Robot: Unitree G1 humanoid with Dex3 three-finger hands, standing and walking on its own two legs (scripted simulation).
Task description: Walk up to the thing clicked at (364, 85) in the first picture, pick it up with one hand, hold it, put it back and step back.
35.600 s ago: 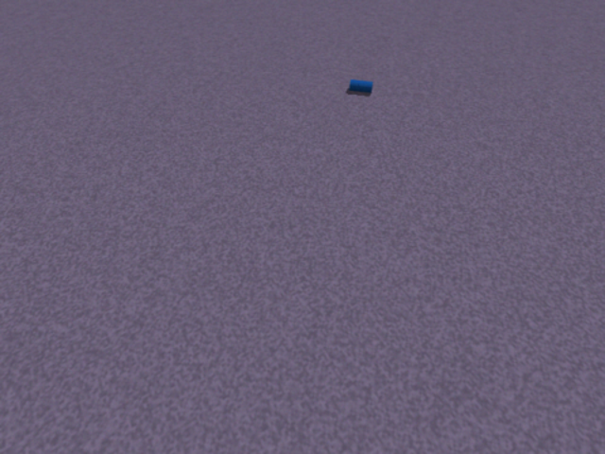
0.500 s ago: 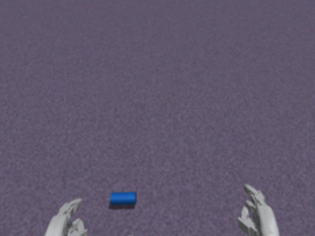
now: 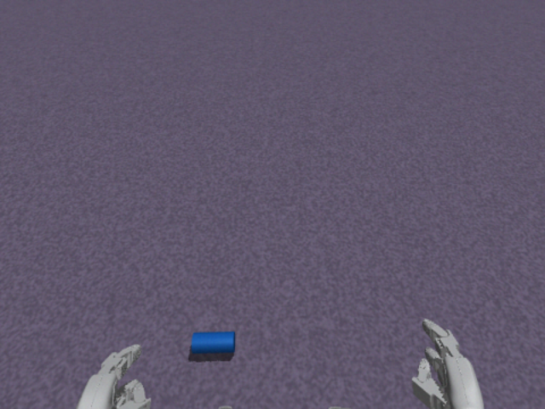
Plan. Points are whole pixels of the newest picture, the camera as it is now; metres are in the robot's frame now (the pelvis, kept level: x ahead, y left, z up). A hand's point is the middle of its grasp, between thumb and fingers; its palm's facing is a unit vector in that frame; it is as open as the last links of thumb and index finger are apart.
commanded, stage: home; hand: left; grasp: from above
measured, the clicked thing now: (214, 342) +0.46 +0.18 -0.68
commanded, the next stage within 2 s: stand in 0.12 s
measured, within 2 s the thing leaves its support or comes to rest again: neither
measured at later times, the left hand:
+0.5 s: hand out of the picture +0.11 +0.24 -0.10, palm faces +0.02 -0.94 -0.34, open 7.4 cm
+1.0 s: hand out of the picture +0.02 +0.25 -0.10, palm faces +0.03 -0.94 -0.33, open 7.4 cm
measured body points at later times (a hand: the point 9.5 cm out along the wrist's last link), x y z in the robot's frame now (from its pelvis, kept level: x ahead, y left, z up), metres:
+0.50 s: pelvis -0.01 +0.01 +0.03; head +0.00 +0.01 +0.48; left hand +0.11 +0.29 -0.08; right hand +0.10 -0.28 -0.08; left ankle +0.02 +0.12 -0.68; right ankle +0.00 -0.14 -0.68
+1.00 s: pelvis -0.01 +0.01 +0.07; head -0.03 +0.01 +0.51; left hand +0.02 +0.30 -0.08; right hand +0.06 -0.27 -0.08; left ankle +0.02 +0.12 -0.68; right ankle +0.00 -0.14 -0.68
